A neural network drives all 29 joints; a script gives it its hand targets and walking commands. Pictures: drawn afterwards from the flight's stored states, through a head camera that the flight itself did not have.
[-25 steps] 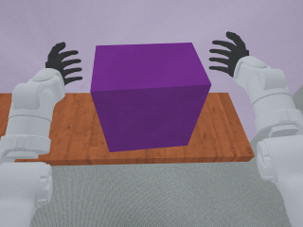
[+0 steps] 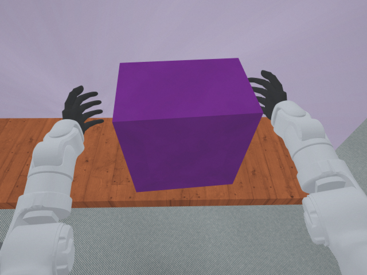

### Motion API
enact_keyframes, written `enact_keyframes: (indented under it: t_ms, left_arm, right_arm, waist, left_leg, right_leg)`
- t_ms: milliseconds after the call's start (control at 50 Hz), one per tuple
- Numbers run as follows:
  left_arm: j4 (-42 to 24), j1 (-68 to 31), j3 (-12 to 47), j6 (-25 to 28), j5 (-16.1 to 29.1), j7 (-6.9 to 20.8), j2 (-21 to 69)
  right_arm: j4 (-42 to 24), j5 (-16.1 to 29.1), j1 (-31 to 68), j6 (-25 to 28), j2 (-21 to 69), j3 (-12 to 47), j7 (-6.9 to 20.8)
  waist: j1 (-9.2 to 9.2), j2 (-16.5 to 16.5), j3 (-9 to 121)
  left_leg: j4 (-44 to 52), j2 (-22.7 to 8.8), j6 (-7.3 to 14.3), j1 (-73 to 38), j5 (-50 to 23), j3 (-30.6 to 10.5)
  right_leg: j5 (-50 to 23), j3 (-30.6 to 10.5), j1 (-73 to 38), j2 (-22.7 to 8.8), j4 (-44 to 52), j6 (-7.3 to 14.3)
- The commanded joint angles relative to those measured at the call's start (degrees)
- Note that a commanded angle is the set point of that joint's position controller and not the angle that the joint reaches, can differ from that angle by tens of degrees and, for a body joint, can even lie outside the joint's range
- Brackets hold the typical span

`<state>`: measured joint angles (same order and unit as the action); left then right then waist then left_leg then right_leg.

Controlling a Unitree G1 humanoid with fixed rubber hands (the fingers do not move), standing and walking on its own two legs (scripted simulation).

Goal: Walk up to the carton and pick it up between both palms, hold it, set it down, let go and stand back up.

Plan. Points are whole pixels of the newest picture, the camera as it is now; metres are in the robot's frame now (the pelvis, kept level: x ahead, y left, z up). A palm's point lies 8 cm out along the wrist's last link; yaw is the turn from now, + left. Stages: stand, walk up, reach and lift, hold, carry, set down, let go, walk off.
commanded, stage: reach and lift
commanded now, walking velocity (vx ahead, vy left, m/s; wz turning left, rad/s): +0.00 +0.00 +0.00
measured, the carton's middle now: (183, 130) +0.44 +0.02 +0.06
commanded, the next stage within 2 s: none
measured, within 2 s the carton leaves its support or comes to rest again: neither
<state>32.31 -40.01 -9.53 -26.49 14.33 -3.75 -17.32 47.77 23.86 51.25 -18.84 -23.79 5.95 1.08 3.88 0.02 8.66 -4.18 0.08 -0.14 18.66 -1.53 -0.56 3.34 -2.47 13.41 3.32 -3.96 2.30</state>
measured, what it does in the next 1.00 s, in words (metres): stands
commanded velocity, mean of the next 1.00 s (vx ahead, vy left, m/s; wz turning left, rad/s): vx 0.00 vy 0.00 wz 0.00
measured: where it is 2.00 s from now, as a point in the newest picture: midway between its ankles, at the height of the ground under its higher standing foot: outside the picture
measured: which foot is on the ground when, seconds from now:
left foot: down 0.00-1.00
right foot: down 0.00-1.00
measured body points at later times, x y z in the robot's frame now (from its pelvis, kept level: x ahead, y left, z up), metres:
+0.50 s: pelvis +0.00 +0.01 -0.01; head +0.07 -0.01 +0.44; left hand +0.43 +0.20 +0.06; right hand +0.46 -0.16 +0.06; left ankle +0.02 +0.12 -0.75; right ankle -0.04 -0.09 -0.75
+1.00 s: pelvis +0.00 +0.02 -0.01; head +0.05 +0.02 +0.44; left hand +0.43 +0.22 +0.09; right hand +0.47 -0.14 +0.09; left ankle +0.02 +0.12 -0.75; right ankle -0.01 -0.09 -0.75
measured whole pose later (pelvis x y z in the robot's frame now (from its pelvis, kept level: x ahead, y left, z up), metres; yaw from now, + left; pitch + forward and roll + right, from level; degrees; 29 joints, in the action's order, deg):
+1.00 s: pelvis +0.00 +0.02 -0.01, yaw +0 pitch +15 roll -1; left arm 49.9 -47.1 -4.6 -6.6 10.8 -4.7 -10.8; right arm 59.7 10.5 53.1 -6.2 -14.1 -6.3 -1.7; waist 3.6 -1.1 9.1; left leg -18.6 0.8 1.2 28.0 5.3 -1.4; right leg 5.6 1.1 22.9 2.4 -13.6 1.2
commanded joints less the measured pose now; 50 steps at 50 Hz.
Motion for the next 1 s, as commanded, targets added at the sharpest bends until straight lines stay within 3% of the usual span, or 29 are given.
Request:
enact_keyframes:
  t_ms: [0,40,160,240,300,420,480,520,540,560,580,600,620,640,660,680,700,720,760,780,820,860,900,980]
  left_arm:
    - [-14.99,-28.54,-2.98,8.42,-2.99,-0.96,-9.4]
    - [-12.24,-28.26,-2.69,8.76,-3.86,-1.36,-7.72]
    - [-4.09,-27.63,-1.83,13.35,-5.69,-2.48,-3.19]
    - [1.57,-27.58,-0.83,16.93,-5.8,-2.94,-0.9]
    - [2.16,-28.04,-0.95,19.95,-6.0,-3.4,0.1]
    - [0.55,-28.63,-3.12,24.21,-9.29,-5.42,2.36]
    - [-0.93,-28.0,-4.05,24.14,-10.75,-6.29,4.43]
    - [-2.73,-27.16,-5.15,23.17,-12.99,-6.61,5.63]
    - [-3.3,-29.73,-9.15,24.42,-12.25,-2.86,-13.94]
    - [-2.28,-30.22,-7.61,24.6,-12.48,-1.44,-7.53]
    - [-0.88,-30.57,-10.62,25.32,-14.49,-0.96,-8.3]
    - [0.29,-29.93,-10.93,26.58,-15.28,-0.57,-4.49]
    - [-0.09,-29.8,-10.84,27.01,-15.65,-0.35,-2.59]
    - [-0.89,-30.17,-8.78,25.89,-14.8,-0.34,-2.21]
    - [-3.11,-30.3,-5.96,23.82,-13.56,-0.29,-0.79]
    - [-6.39,-28.56,-1.48,21.44,-12.74,-0.67,2.6]
    - [-4.01,-25.2,2.39,19.9,-10.22,-0.05,4.2]
    - [-1.86,-24.79,1.07,19.85,-10.26,1.27,2.42]
    - [-1.83,-27.25,0.56,18.73,-8.02,2.45,1.1]
    - [1.05,-29.05,3.33,17.99,-5.56,2.22,1.12]
    - [5.48,-32.83,7.47,18.6,-1.89,1.37,4.0]
    - [6.62,-35.73,7.45,20.82,-1.79,0.49,6.22]
    - [6.0,-38.62,6.27,24.32,-3.02,-0.88,5.92]
    - [6.13,-40.07,2.13,29.16,-7.73,-4.27,0.33]
  right_arm:
    - [-12.53,-4.02,28.55,7.18,-10.98,-7.78,-0.77]
    - [-10.65,-5.78,28.06,7.81,-9.31,-8.33,-0.96]
    - [-6.42,-9.9,26.78,11.24,-5.51,-9.35,-0.42]
    - [-6.47,-11.3,28.39,14.18,-3.23,-8.36,0.19]
    - [-7.26,-11.81,29.22,16.26,-2.19,-8.26,0.4]
    - [-6.5,-12.68,29.31,20.92,-1.06,-7.28,0.03]
    - [-7.27,-12.74,30.26,22.05,-0.6,-6.27,-0.57]
    - [-6.24,-12.9,29.06,21.97,0.31,-6.61,-1.15]
    - [-10.25,-9.93,24.49,19.84,0.87,-4.51,-3.99]
    - [-7.67,-8.17,25.54,19.96,2.64,-4.44,-5.67]
    - [-7.49,-8.4,25.7,20.37,3.78,-4.34,-6.42]
    - [-4.58,-7.44,26.83,21.07,3.52,-3.96,-6.71]
    - [-1.21,-6.47,28.51,21.46,2.7,-3.17,-6.61]
    - [2.8,-6.28,29.61,21.02,2.8,-3.0,-6.39]
    - [6.63,-6.69,28.37,19.84,2.44,-4.26,-5.79]
    - [5.46,-4.97,24.21,18.37,2.26,-6.33,-4.69]
    - [3.07,-2.85,22.26,17.84,-1.29,-4.9,-4.37]
    - [1.5,-2.49,21.88,17.41,-2.62,-3.38,-4.5]
    - [-3.68,-4.73,23.42,15.7,-2.05,-6.21,-6.46]
    - [-3.54,-5.75,26.16,14.59,-2.25,-8.08,-6.66]
    - [-2.46,-9.51,30.5,13.75,-0.65,-10.97,-5.23]
    - [-1.21,-12.62,33.37,14.05,1.67,-12.71,-3.13]
    - [-0.31,-14.99,35.59,16.05,2.63,-14.14,-1.32]
    - [-0.7,-17.18,35.97,19.78,1.54,-13.67,-1.51]
  waist:
    - [-0.42,-1.98,41.0]
    - [-0.23,-2.65,37.07]
    - [0.52,0.03,33.85]
    - [0.79,4.08,38.47]
    - [0.41,5.85,44.36]
    - [0.48,6.4,52.89]
    - [0.47,6.47,55.18]
    - [0.49,4.85,53.57]
    - [3.7,13.54,52.35]
    - [2.05,12.13,54.19]
    - [2.27,12.5,54.37]
    - [1.95,10.43,53.26]
    - [3.07,5.84,52.23]
    - [2.93,0.33,47.82]
    - [2.52,-7.71,40.69]
    - [5.95,-9.43,36.83]
    - [4.58,-6.88,35.63]
    - [0.55,-5.49,34.58]
    - [-1.01,-6.0,35.27]
    - [-1.93,-5.69,33.21]
    - [-3.13,-2.96,30.97]
    - [-3.23,-2.54,28.49]
    - [-2.35,-2.59,29.92]
    - [1.46,-0.81,45.67]
  left_leg:
    - [-10.34,0.58,-4.19,-31.5,-27.44,1.4]
    - [-10.52,0.68,-3.71,-29.84,-22.85,1.7]
    - [-9.95,0.13,-2.17,-22.99,-12.73,1.02]
    - [-10.07,-0.03,-1.28,-20.29,-12.75,0.68]
    - [-10.53,-0.03,-1.17,-19.33,-14.22,-0.11]
    - [-12.37,0.73,-1.65,-19.71,-25.32,0.3]
    - [-12.62,1.41,-2.09,-20.13,-30.03,0.2]
    - [-12.89,2.02,-2.67,-19.54,-31.37,0.69]
    - [-20.36,2.49,6.18,-13.45,-29.85,3.7]
    - [-12.42,2.91,8.46,2.23,-17.96,2.44]
    - [-6.68,2.39,9.69,6.88,-14.53,1.65]
    - [-4.46,1.9,8.83,5.84,-15.98,1.17]
    - [-6.64,1.78,6.4,-0.27,-24.58,1.03]
    - [-12.42,1.05,3.26,-13.6,-36.75,0.16]
    - [-20.72,-1.26,-0.53,-39.55,-51.08,-0.87]
    - [-24.21,-3.85,-2.54,-52.41,-56.25,0.23]
    - [-23.63,-1.82,-3.37,-43.09,-45.05,1.42]
    - [-21.87,-1.07,-3.3,-40.8,-36.71,1.55]
    - [-20.74,-0.93,-3.84,-30.92,-28.86,1.05]
    - [-20.3,-0.34,-4.05,-26.55,-23.13,0.04]
    - [-19.94,-0.99,-4.52,-25.7,-14.13,-1.45]
    - [-17.61,-2.14,-4.23,-23.53,-3.8,-1.73]
    - [-16.24,-2.82,-4.08,-22.58,-1.32,-1.97]
    - [-18.97,-2.81,-2.56,-25.4,-16.74,-1.27]
  right_leg:
    - [-24.6,0.55,-4.64,-1.35,-3.95,-3.23]
    - [-18.6,0.5,-1.33,-1.82,-3.22,-3.09]
    - [-8.5,0.78,1.33,-2.08,-4.24,-3.26]
    - [-11.03,0.91,0.06,-1.98,-6.2,-4.18]
    - [-14.47,1.18,-0.29,-1.87,-8.08,-4.86]
    - [-28.95,1.44,-4.03,-1.26,-11.29,-5.1]
    - [-35.32,1.31,-7.02,-1.0,-12.4,-5.27]
    - [-38.49,1.02,-8.53,-1.03,-12.94,-4.93]
    - [-56.91,-0.71,-11.63,-2.66,-20.0,-11.69]
    - [-67.1,-2.84,-22.32,-4.59,-25.04,-13.46]
    - [-71.22,-3.13,-29.01,-5.55,-27.51,-15.1]
    - [-71.2,-1.63,-28.11,-5.55,-27.76,-15.55]
    - [-66.47,-0.33,-23.14,-4.11,-28.03,-15.63]
    - [-54.73,1.96,-8.33,-1.33,-27.36,-15.81]
    - [-31.4,6.14,20.17,1.66,-21.79,-13.98]
    - [-1.63,1.91,31.06,0.66,-0.89,-1.48]
    - [-11.62,-0.29,18.17,-0.63,2.72,2.55]
    - [-17.03,1.67,12.01,1.34,-4.34,-1.16]
    - [-11.35,3.45,5.5,0.7,-5.79,-1.17]
    - [-6.64,4.31,7.21,0.2,-5.55,-1.02]
    - [-1.41,5.55,13.79,0.0,-4.84,-1.54]
    - [0.91,6.19,14.88,-0.54,-6.36,-1.66]
    - [0.58,6.44,13.58,-0.78,-7.72,-1.55]
    - [-7.64,5.04,11.4,-0.37,-8.92,-1.89]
